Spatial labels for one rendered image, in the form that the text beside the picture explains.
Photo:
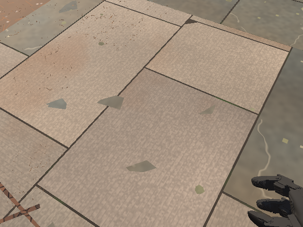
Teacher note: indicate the robot right hand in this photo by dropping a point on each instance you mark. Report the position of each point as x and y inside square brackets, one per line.
[291, 210]

